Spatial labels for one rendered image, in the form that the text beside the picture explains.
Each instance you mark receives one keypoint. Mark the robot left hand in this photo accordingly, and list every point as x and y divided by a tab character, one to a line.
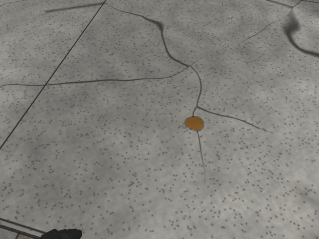
62	234

